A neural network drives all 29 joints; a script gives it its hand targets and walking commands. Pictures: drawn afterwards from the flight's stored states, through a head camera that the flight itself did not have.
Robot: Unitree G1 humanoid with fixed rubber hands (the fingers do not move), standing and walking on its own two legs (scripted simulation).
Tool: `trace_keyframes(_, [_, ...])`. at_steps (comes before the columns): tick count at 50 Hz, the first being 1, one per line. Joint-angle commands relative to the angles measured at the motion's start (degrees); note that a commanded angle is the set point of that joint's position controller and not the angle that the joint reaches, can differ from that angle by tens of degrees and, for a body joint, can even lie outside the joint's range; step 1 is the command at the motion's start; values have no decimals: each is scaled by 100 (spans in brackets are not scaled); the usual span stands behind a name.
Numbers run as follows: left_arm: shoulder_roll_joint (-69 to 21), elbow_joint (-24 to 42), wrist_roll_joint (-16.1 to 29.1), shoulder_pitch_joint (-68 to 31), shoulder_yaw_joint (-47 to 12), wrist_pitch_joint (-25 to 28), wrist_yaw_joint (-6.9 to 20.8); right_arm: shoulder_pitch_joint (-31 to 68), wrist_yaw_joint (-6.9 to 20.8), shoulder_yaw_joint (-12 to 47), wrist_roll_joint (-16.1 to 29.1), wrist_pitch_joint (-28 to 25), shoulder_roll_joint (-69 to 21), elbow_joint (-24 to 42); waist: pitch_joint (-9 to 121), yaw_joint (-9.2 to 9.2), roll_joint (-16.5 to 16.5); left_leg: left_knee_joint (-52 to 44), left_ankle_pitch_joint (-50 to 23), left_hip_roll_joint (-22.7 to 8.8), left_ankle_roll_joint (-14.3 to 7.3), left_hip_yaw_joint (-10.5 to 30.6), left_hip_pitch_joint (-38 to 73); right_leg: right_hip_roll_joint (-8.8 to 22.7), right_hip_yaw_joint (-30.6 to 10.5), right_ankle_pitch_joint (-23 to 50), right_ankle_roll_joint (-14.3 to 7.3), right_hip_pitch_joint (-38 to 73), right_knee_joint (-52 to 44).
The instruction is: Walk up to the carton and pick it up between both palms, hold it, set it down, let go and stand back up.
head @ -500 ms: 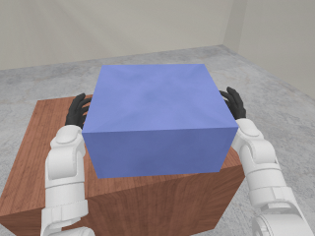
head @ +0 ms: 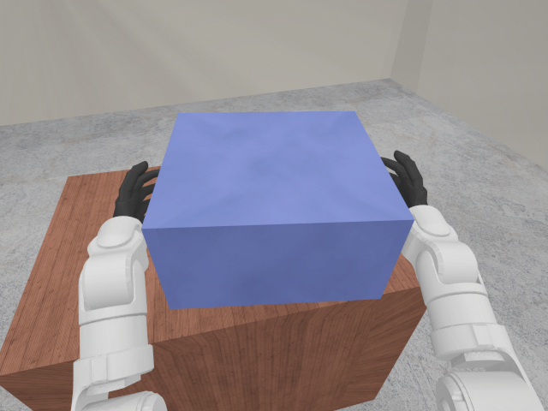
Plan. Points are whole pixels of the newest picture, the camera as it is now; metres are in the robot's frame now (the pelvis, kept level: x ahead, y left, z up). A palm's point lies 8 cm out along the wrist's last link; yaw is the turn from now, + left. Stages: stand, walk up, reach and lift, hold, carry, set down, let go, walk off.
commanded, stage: hold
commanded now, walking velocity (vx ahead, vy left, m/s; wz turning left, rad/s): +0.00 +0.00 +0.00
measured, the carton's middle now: (272, 199) +0.39 +0.01 +0.15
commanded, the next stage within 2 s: set down in 0.36 s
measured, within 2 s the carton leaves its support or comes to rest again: neither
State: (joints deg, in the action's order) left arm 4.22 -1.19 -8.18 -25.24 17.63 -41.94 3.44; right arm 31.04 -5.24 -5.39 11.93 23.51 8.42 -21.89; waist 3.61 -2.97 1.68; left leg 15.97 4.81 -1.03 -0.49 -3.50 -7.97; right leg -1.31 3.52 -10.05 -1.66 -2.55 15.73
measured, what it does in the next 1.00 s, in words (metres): stands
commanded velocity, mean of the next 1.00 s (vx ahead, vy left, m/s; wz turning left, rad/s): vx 0.00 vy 0.00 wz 0.00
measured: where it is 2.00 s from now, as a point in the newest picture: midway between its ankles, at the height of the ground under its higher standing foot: outside the picture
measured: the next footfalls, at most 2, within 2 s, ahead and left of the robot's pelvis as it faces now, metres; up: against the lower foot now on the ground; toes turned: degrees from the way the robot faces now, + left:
none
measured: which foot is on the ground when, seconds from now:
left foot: down 0.00-1.00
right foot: down 0.00-1.00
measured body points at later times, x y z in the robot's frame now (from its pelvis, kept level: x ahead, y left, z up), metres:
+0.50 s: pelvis +0.00 +0.00 +0.00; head -0.05 +0.02 +0.45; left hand +0.35 +0.21 +0.17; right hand +0.37 -0.18 +0.17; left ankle +0.05 +0.11 -0.75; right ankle -0.01 -0.09 -0.75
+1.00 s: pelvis +0.02 +0.00 +0.00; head +0.01 +0.02 +0.45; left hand +0.38 +0.21 +0.12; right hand +0.40 -0.17 +0.12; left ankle +0.05 +0.11 -0.75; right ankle -0.01 -0.09 -0.75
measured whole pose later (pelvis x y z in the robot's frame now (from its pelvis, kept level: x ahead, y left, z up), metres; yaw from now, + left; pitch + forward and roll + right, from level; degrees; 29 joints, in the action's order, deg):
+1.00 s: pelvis +0.02 +0.00 +0.00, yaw +2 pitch -2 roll +0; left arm 5.7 -15.6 -6.8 -24.8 13.3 -21.1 2.0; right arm 26.2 -2.9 -9.3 5.0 2.0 5.3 -31.8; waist 0.7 -0.7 3.1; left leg 16.9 6.5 -0.2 -0.3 -1.7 -8.4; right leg -0.7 5.3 -11.7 -1.5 -1.6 15.0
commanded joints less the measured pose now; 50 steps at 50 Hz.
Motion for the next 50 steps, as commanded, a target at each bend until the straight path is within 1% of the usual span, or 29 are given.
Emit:
trace_keyframes(1, [-2275,1207,857,-3955,-2818,494,747,4267,726,2437,609,-386,-2798,1930,2232,8,-232,82,-830,205,57,209,1686,2,-148,1615,362,-372,-243])
trace_keyframes(18, [-2347,1131,902,-4057,-2901,542,691,4344,773,2355,567,-471,-2774,1799,2291,-21,-313,104,-861,162,66,242,1855,-29,-87,1316,315,-574,-281])
trace_keyframes(23, [-2334,1104,886,-4035,-2861,683,712,4398,793,2300,516,-650,-2819,1938,2350,26,-322,133,-885,171,57,240,1945,-35,-34,1287,328,-563,-282])
trace_keyframes(26, [-2309,693,720,-3953,-2670,977,788,4406,845,2101,222,-974,-2890,1756,2164,121,-297,48,-570,170,2,192,1917,0,19,936,334,-571,-334])
trace_keyframes(29, [-2302,118,432,-3758,-2406,1370,874,4224,946,1777,-283,-1419,-2942,1234,1757,218,-277,-113,-179,136,-62,104,1749,61,47,328,300,-582,-406])
trace_keyframes(32, [-2251,-226,239,-3622,-2252,1647,907,3997,992,1525,-666,-1787,-2927,782,1446,247,-243,-208,-89,119,-76,23,1547,102,74,105,288,-474,-424])
trace_keyframes(34, [-2258,-333,217,-3613,-2288,1787,893,3945,978,1470,-797,-2003,-2905,627,1429,230,-208,-207,-212,113,-64,-4,1517,108,100,230,305,-381,-403])
trace_keyframes(36, [-2336,-348,284,-3671,-2457,1924,843,3986,939,1506,-838,-2220,-2898,621,1602,194,-196,-141,-488,114,-24,0,1595,90,134,530,327,-282,-355])
trace_keyframes(42, [-2701,-85,646,-3924,-3234,2407,544,4174,836,1911,-681,-2753,-2927,1069,2564,84,-297,269,-1753,129,170,149,2132,-44,225,1654,342,-141,-179])
trace_keyframes(46, [-2730,-8,703,-3850,-3396,2559,428,4035,793,2106,-592,-2801,-2914,1112,2735,89,-317,392,-2139,146,210,241,2191,-54,190,2050,365,-130,-149])
trace_keyframes(50, [-2630,-57,599,-3623,-3204,2548,453,3856,756,2217,-511,-2727,-2909,983,2657,176,-288,395,-2212,193,201,248,1916,-17,112,2501,426,137,-61])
